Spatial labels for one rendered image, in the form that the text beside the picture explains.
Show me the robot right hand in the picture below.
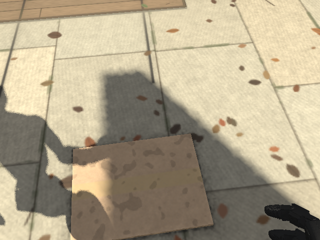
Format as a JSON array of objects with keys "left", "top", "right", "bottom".
[{"left": 264, "top": 203, "right": 320, "bottom": 240}]

